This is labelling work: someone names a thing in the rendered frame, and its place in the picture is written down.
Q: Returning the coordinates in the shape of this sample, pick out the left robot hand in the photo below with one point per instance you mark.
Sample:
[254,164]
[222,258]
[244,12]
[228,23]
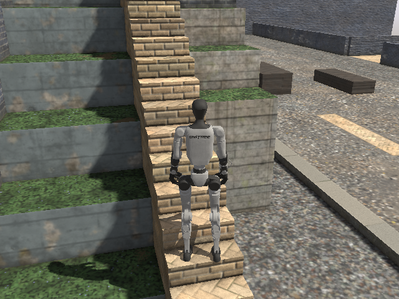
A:
[172,176]

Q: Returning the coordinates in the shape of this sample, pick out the left robot upper arm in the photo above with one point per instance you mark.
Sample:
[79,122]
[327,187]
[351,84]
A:
[177,143]

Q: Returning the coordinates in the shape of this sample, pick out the right robot shin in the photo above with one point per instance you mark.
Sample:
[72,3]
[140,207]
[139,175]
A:
[216,232]

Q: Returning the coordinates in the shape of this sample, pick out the robot right foot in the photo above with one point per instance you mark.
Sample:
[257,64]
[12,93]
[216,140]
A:
[216,256]

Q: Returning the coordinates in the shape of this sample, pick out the left robot forearm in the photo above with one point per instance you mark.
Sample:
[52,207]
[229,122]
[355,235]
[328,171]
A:
[174,165]

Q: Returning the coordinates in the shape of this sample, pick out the right robot forearm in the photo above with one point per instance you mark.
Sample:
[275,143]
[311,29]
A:
[223,163]

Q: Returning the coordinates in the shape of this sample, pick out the right robot upper arm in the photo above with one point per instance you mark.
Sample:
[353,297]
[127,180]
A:
[221,142]

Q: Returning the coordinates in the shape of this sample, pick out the right robot hand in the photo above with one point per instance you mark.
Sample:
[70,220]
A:
[224,177]

